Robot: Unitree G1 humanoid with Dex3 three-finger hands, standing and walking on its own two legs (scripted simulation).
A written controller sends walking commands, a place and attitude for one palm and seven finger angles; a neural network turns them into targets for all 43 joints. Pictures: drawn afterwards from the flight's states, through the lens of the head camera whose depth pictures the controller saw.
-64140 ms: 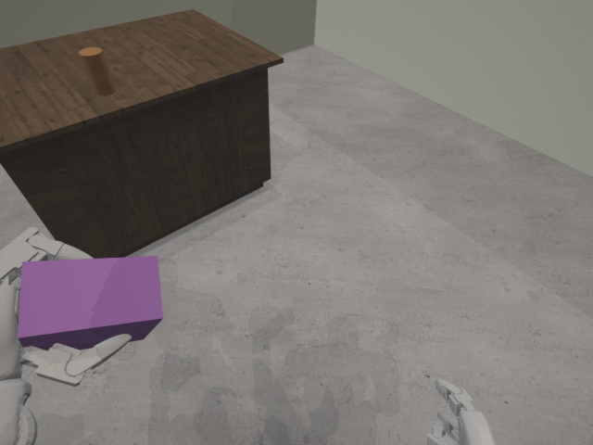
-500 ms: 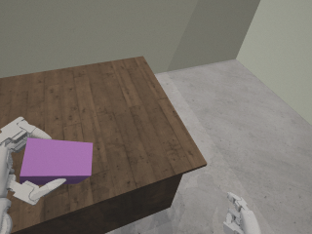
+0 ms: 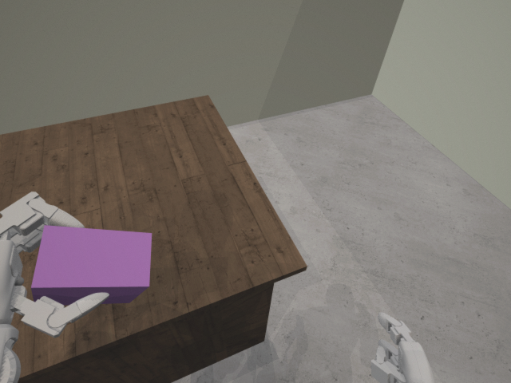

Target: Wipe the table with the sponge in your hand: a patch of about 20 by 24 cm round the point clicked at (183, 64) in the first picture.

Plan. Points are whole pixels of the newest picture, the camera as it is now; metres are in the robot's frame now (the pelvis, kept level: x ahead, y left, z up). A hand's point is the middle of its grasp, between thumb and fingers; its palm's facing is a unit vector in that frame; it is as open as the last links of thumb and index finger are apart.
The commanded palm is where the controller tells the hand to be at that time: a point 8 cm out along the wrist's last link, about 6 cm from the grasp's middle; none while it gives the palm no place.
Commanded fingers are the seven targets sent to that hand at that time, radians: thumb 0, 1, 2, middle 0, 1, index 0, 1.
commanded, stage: shuffle to correct the standing spot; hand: left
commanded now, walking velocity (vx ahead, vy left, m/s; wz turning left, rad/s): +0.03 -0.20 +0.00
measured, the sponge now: (108, 270) +0.22 +0.20 +0.12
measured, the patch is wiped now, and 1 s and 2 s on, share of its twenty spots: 0.00 0.00 0.00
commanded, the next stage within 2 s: come to a stop and stand still in 0.18 s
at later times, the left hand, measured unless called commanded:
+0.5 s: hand (80, 265) +0.21 +0.22 +0.16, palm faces +0.34 -0.86 -0.39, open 10.3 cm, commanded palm +0.16 +0.26 +0.17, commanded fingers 0.00 0.10 1.30 -1.20 -1.60 -1.20 -1.60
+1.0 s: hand out of the picture +0.20 +0.34 +0.15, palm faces +0.39 -0.80 -0.45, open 10.3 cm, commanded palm +0.14 +0.35 +0.17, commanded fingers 0.00 0.10 1.30 -1.20 -1.60 -1.20 -1.60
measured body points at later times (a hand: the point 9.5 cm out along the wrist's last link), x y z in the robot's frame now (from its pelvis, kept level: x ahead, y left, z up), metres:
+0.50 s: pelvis +0.01 -0.02 +0.00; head +0.01 -0.03 +0.45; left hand +0.19 +0.26 +0.18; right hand +0.20 -0.25 -0.08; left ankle +0.03 +0.13 -0.74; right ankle +0.01 -0.08 -0.74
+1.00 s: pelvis -0.02 +0.06 -0.01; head +0.01 +0.10 +0.44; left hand +0.18 +0.38 +0.18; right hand +0.14 -0.15 -0.08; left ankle +0.03 +0.13 -0.74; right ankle +0.01 -0.08 -0.74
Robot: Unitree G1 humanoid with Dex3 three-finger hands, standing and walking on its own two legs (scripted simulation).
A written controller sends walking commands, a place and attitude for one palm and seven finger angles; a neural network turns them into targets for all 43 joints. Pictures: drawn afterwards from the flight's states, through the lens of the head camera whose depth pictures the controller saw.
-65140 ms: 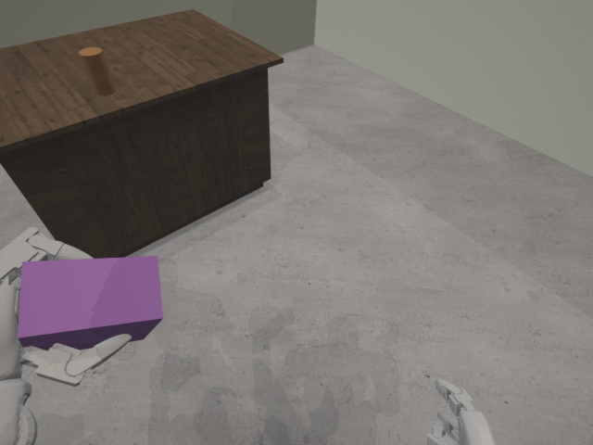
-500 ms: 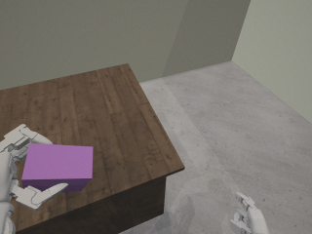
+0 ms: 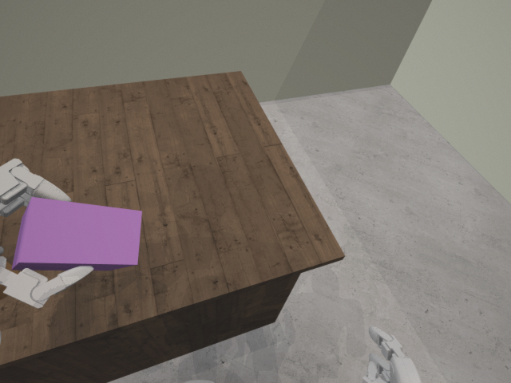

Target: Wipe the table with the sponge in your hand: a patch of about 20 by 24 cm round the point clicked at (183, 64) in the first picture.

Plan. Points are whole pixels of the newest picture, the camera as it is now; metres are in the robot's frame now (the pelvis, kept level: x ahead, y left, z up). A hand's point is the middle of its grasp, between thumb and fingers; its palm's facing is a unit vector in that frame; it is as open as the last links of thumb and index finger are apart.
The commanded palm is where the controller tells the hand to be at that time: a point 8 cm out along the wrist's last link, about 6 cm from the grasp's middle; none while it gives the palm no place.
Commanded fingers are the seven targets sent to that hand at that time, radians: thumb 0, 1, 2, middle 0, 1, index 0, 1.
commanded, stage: come to a stop and stand still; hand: left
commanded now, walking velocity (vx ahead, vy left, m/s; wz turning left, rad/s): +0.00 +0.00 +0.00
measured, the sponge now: (92, 241) +0.24 +0.24 +0.12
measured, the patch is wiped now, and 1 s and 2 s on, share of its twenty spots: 0.00 0.00 0.00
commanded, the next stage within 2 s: look again from close up in 0.40 s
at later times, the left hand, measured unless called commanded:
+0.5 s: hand (49, 215) +0.24 +0.26 +0.18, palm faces +0.34 -0.84 -0.43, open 10.3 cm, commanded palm +0.18 +0.29 +0.18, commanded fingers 0.00 0.10 1.30 -1.20 -1.60 -1.20 -1.60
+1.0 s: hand (94, 229) +0.24 +0.21 +0.17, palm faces +0.33 -0.85 -0.42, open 10.3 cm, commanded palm +0.18 +0.25 +0.18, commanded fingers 0.00 0.10 1.30 -1.20 -1.60 -1.20 -1.60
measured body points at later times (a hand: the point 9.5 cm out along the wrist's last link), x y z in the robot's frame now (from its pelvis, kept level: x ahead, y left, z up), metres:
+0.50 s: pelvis +0.01 +0.02 +0.00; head +0.04 +0.04 +0.45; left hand +0.22 +0.30 +0.20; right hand +0.19 -0.20 -0.06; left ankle +0.05 +0.06 -0.74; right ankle +0.02 -0.14 -0.73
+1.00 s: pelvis +0.01 -0.03 +0.01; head +0.02 -0.02 +0.46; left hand +0.21 +0.26 +0.19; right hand +0.17 -0.27 -0.07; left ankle +0.05 +0.06 -0.74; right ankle +0.02 -0.14 -0.74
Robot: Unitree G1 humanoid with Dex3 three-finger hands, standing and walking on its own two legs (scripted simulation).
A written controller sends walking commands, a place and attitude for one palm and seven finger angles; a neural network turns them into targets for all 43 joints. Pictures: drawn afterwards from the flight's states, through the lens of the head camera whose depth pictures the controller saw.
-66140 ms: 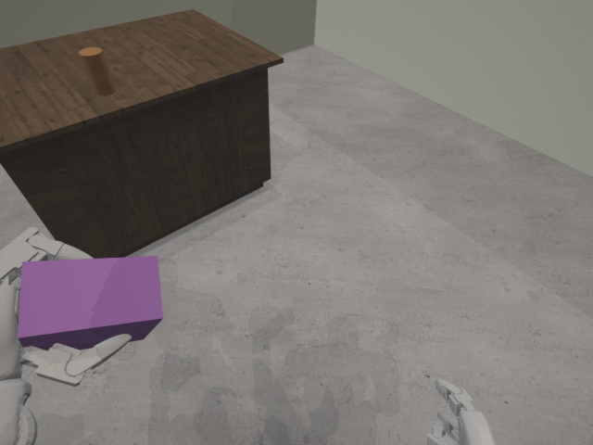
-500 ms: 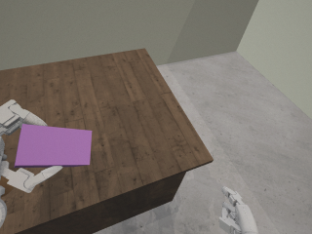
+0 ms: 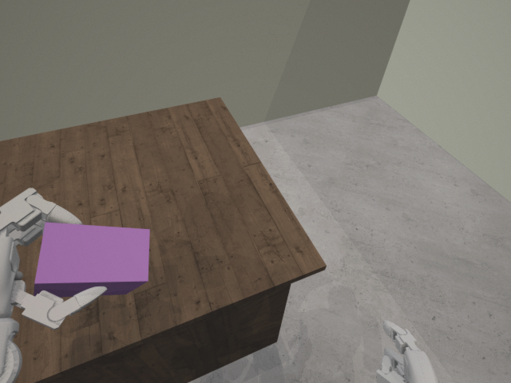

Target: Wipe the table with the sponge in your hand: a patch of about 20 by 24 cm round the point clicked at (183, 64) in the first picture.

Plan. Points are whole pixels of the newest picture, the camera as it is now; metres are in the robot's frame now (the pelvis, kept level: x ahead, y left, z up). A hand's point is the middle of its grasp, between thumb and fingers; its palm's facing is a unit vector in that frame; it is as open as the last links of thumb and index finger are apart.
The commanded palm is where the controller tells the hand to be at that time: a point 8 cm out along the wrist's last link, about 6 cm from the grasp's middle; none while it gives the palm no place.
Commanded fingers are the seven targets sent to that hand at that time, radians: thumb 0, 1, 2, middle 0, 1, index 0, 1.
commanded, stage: come to a stop and stand still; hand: left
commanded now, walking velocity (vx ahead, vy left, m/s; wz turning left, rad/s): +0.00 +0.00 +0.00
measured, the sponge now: (106, 263) +0.23 +0.21 +0.12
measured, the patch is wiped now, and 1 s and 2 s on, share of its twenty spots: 0.00 0.00 0.00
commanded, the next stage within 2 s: look again from close up in 0.76 s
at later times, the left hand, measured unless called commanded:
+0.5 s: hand (41, 252) +0.23 +0.28 +0.15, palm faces +0.33 -0.84 -0.44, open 10.3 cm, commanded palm +0.17 +0.31 +0.17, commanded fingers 0.00 0.10 1.30 -1.20 -1.60 -1.20 -1.60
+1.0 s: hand (30, 252) +0.22 +0.28 +0.16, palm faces +0.39 -0.84 -0.38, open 10.3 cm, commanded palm +0.16 +0.31 +0.17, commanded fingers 0.00 0.10 1.30 -1.20 -1.60 -1.20 -1.60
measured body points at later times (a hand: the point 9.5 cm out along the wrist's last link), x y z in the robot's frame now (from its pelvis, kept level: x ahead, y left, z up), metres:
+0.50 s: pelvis +0.02 +0.02 +0.00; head +0.05 +0.05 +0.44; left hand +0.21 +0.32 +0.17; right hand +0.19 -0.19 -0.08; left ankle +0.03 +0.09 -0.74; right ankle +0.01 -0.12 -0.74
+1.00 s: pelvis +0.01 +0.03 +0.00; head +0.04 +0.05 +0.45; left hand +0.20 +0.33 +0.18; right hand +0.19 -0.19 -0.07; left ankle +0.03 +0.09 -0.74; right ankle +0.01 -0.12 -0.74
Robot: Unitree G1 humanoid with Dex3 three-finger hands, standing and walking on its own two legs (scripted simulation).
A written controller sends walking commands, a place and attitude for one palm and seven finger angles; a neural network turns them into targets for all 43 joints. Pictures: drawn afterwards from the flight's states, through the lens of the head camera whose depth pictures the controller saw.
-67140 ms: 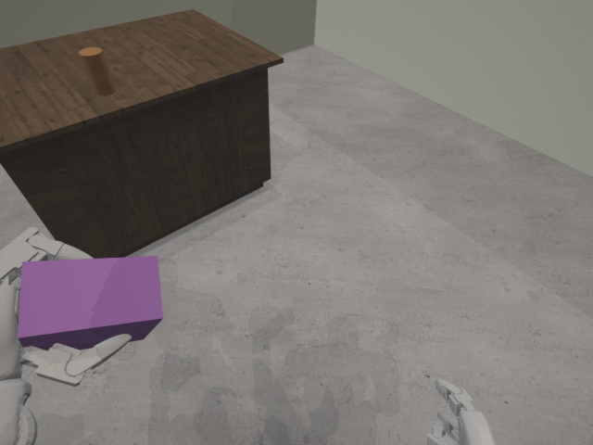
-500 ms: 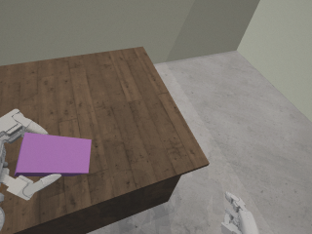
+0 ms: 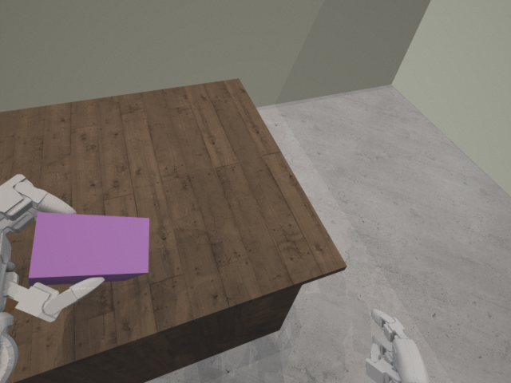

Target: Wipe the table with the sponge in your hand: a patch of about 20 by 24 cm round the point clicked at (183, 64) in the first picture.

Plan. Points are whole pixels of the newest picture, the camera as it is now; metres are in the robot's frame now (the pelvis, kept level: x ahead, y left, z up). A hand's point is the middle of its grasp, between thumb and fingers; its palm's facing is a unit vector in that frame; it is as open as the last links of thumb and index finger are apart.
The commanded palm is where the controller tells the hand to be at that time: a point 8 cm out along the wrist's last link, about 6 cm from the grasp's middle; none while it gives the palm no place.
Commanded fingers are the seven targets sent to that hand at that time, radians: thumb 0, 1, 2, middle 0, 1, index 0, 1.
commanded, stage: look again from close up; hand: left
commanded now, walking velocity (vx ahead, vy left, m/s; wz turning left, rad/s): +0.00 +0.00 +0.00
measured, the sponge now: (104, 252) +0.24 +0.22 +0.12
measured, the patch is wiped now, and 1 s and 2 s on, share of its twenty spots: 0.00 0.00 0.00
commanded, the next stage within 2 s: shuffle to correct the standing spot in 0.16 s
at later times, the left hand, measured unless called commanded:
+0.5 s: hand (75, 245) +0.22 +0.23 +0.16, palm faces +0.36 -0.85 -0.38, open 10.3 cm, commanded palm +0.16 +0.26 +0.17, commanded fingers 0.00 0.10 1.30 -1.20 -1.60 -1.20 -1.60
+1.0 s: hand (137, 247) +0.23 +0.17 +0.16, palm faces +0.30 -0.86 -0.41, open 10.3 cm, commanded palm +0.17 +0.20 +0.17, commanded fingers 0.00 0.10 1.30 -1.20 -1.60 -1.20 -1.60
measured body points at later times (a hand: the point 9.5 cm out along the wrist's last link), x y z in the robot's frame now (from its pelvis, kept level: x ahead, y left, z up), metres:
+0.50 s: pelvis +0.00 -0.02 +0.00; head +0.03 +0.01 +0.45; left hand +0.20 +0.28 +0.18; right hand +0.17 -0.24 -0.07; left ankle +0.02 +0.06 -0.74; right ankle +0.00 -0.15 -0.74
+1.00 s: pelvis +0.00 -0.07 -0.01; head +0.04 -0.06 +0.44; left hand +0.21 +0.21 +0.18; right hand +0.17 -0.32 -0.08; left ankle +0.02 +0.06 -0.74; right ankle +0.00 -0.15 -0.74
